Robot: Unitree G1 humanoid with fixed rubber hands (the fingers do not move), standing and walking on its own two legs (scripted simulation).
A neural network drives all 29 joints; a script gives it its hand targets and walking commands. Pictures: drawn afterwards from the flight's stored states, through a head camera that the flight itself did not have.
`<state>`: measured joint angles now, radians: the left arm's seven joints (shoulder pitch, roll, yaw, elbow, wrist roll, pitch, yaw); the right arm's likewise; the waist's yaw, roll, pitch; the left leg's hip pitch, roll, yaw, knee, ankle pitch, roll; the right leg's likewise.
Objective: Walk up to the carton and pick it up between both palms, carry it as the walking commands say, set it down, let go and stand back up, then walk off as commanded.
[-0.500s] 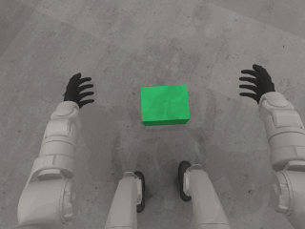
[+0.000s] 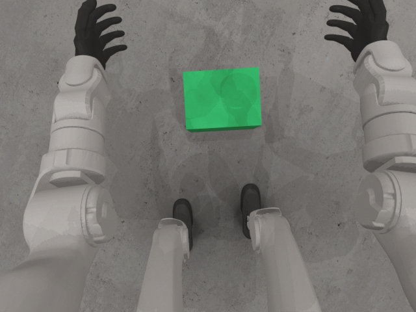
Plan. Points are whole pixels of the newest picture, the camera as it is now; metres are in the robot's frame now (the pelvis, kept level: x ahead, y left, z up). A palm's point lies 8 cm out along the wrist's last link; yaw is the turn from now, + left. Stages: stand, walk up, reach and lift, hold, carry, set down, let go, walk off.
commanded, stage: reach and lift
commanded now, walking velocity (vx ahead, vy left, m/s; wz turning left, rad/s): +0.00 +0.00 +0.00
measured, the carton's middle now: (221, 103) +0.53 -0.04 -0.58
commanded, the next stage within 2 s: none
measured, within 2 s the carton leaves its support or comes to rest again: neither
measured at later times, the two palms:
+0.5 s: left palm (126, 79) +0.54 +0.16 -0.23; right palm (332, 71) +0.51 -0.26 -0.23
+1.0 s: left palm (148, 97) +0.53 +0.16 -0.38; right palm (301, 88) +0.51 -0.25 -0.38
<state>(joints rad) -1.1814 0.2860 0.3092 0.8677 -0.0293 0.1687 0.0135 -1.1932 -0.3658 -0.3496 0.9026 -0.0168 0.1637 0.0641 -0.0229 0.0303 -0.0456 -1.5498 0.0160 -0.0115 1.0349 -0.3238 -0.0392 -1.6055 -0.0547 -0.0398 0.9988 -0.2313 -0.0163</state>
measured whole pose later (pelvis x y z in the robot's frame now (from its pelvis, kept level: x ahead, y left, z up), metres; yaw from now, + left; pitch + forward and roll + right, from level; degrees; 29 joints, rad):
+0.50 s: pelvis -0.03 +0.01 -0.11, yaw +0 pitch +49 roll +2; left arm -1.31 0.29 0.28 0.86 -0.04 0.21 0.09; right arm -1.33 -0.45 -0.32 0.97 0.04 0.17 0.06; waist -0.02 0.04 0.05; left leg -1.90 0.01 -0.01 1.55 -0.50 -0.04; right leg -1.97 -0.06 0.00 1.50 -0.38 -0.01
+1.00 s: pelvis -0.06 +0.01 -0.24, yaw +0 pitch +31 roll +2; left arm -1.59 0.38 0.14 1.03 -0.19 0.19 0.13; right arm -1.65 -0.55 -0.09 1.16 0.20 0.17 -0.05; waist -0.03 0.03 0.52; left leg -1.99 0.00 -0.01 2.06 -0.61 -0.04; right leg -2.08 -0.06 0.03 2.01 -0.47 -0.01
